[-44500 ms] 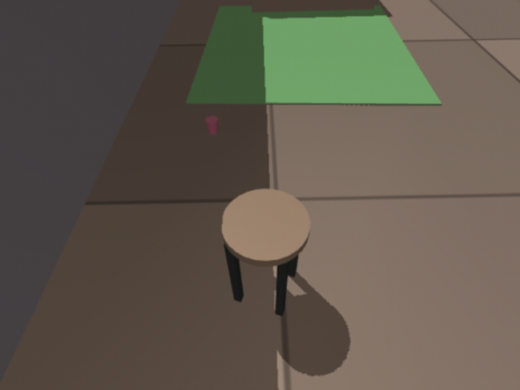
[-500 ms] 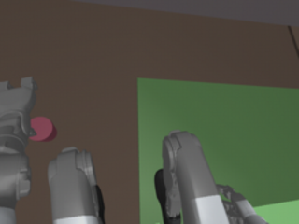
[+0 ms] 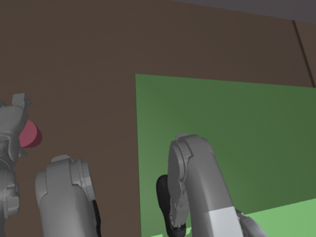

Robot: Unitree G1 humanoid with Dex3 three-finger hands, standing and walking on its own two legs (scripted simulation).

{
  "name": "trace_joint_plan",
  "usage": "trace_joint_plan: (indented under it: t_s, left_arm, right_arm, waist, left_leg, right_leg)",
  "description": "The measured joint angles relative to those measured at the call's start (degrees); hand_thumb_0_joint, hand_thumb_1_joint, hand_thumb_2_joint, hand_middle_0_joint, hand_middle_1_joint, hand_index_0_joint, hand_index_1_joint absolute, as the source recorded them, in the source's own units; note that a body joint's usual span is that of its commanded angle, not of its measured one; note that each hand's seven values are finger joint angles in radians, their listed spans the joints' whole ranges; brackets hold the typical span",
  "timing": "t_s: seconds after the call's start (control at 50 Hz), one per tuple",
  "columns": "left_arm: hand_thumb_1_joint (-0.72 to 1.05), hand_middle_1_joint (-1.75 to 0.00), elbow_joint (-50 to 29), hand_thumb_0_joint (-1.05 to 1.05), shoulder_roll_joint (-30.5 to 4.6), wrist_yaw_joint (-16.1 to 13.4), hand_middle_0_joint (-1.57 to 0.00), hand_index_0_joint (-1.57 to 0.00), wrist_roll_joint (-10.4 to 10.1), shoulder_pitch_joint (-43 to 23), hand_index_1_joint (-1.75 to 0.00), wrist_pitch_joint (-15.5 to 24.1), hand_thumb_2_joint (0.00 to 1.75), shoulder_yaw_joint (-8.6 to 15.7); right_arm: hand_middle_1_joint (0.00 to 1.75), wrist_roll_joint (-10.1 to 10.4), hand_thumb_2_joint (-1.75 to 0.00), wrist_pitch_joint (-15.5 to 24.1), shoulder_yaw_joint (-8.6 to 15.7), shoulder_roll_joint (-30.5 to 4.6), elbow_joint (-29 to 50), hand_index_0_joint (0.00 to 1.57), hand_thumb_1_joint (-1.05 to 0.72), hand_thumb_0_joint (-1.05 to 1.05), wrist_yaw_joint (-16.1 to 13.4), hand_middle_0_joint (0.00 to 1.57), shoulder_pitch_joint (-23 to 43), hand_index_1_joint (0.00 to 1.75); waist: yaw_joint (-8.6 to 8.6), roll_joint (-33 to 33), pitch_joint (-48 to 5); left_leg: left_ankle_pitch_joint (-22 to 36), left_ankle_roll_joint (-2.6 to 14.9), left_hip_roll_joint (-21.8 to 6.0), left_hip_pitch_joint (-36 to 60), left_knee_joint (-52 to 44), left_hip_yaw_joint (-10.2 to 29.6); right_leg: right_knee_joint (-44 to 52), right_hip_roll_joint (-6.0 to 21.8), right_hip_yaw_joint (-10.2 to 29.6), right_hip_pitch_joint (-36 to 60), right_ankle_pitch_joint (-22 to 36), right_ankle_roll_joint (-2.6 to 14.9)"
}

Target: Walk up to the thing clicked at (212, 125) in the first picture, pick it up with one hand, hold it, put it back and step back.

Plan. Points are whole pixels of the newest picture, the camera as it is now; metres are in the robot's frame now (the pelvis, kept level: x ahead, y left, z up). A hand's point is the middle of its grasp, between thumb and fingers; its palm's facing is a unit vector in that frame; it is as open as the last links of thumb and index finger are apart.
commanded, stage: rest palm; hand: left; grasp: from above
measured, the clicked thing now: (26, 135) +0.40 +0.30 -0.26
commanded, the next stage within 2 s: close in 1.02 s
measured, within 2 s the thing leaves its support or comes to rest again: neither
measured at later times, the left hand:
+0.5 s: hand (21, 135) +0.40 +0.30 -0.24, palm faces -0.44 -0.17 -0.88, open 14.3 cm
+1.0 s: hand (22, 136) +0.40 +0.30 -0.24, palm faces -0.45 -0.15 -0.88, open 14.4 cm
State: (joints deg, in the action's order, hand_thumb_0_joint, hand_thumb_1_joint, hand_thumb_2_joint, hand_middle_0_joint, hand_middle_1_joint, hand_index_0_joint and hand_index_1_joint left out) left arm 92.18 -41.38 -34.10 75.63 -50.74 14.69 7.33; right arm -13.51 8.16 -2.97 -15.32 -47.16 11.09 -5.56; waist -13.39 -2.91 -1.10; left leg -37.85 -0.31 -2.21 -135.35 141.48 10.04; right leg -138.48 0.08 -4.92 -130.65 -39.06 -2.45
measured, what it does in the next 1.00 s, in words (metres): stands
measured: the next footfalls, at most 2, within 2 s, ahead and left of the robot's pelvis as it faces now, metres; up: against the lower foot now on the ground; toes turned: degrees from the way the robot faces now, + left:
none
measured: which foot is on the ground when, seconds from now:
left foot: down 0.00-1.00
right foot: down 0.00-1.00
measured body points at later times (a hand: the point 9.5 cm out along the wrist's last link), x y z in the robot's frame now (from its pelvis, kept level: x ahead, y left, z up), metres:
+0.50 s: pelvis +0.01 +0.00 -0.02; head +0.25 +0.10 +0.35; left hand +0.42 +0.31 -0.18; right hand +0.06 -0.26 -0.11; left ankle +0.08 +0.13 -0.28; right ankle +0.10 -0.13 -0.27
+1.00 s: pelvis +0.00 +0.01 -0.02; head +0.24 +0.11 +0.35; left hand +0.42 +0.31 -0.19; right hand +0.07 -0.25 -0.10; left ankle +0.08 +0.13 -0.28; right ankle +0.10 -0.13 -0.27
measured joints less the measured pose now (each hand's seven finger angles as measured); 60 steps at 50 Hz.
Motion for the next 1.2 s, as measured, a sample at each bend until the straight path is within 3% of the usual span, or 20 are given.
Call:
trace_joint_plan:
  t_s: [0.08, 0.18, 0.34, 0.52, 0.76, 1.2]
  left_arm:
    - [-0.53, -0.98, 1.6, 0.0, -1.1, -0.7, -0.08, -0.07, 0.4, -0.5, -0.98, -0.3, 1.0, 2.9]
    - [-0.53, -0.98, 2.2, 0.0, -2.1, -0.7, -0.07, -0.07, 0.0, 0.0, -0.98, -0.4, 0.99, 4.1]
    - [-0.52, -0.98, -0.1, 0.0, -2.7, -0.6, -0.07, -0.07, -1.0, 2.4, -0.98, 1.0, 0.98, 3.9]
    - [-0.53, -0.98, 0.9, 0.0, -2.9, -2.9, -0.07, -0.07, 0.0, 3.2, -0.97, 2.0, 0.99, 4.6]
    - [-0.54, -0.98, 5.6, 0.0, -4.2, -4.6, -0.08, -0.07, 0.6, 1.3, -0.98, 1.3, 0.98, 3.6]
    - [-0.53, -1.02, 7.9, 0.01, -4.2, -7.2, -0.09, -0.1, -0.7, 1.2, -1.0, 1.1, 0.95, -0.4]
  right_arm:
    - [0.3, -1.1, -0.89, 1.0, -0.8, 0.1, 0.5, 0.2, -0.9, 0.01, 1.2, 0.2, 1.0, 0.3]
    - [0.29, -2.0, -0.89, 1.4, -1.2, 0.0, 0.7, 0.2, -0.9, 0.01, 2.3, 0.2, 1.1, 0.3]
    - [0.3, -2.6, -0.9, 2.1, -1.4, 0.0, -0.3, 0.2, -0.9, 0.01, 4.0, 0.2, 0.4, 0.3]
    - [0.3, -3.2, -0.9, 2.4, -1.8, -0.4, -1.0, 0.2, -0.9, 0.01, 5.1, 0.2, 0.4, 0.3]
    - [0.3, -4.1, -0.9, 4.0, -2.8, -1.1, -1.0, 0.2, -0.9, 0.01, 6.0, 0.2, 2.0, 0.3]
    - [0.3, -5.6, -0.9, 6.9, -5.8, -1.0, -1.4, 0.2, -0.9, 0.01, 7.8, 0.2, 2.4, 0.3]
  waist:
    - [-0.93, -0.1, 0.8]
    - [-1.24, -0.2, 1.5]
    - [-0.82, -0.6, 3.1]
    - [-0.86, -0.9, 3.0]
    - [-1.7, -1.3, 3.3]
    - [-1.86, -1.6, 4.3]
  left_leg:
    - [-0.8, -0.12, 0.0, -0.1, 1.2, 0.7]
    - [-1.6, -0.19, -0.1, -0.4, 2.5, 1.3]
    - [-2.6, -0.35, -0.1, -0.3, 3.8, 1.9]
    - [-3.1, -0.42, -0.1, -0.2, 4.8, 2.6]
    - [-2.8, -0.25, -0.1, 0.0, 5.4, 3.1]
    - [-2.3, 0.03, 0.0, 0.5, 5.9, 4.1]
  right_leg:
    - [-0.8, -0.2, -0.4, 0.0, -0.5, -0.11]
    - [-1.6, -0.5, -0.8, -0.1, -1.0, -0.24]
    - [-2.6, -0.7, -1.2, 0.1, -1.7, -0.42]
    - [-3.1, -1.0, -1.7, 0.3, -1.8, -0.54]
    - [-3.2, -1.2, -2.0, 0.7, -1.4, -0.87]
    - [-2.7, -1.6, -2.8, 1.8, -0.5, -1.16]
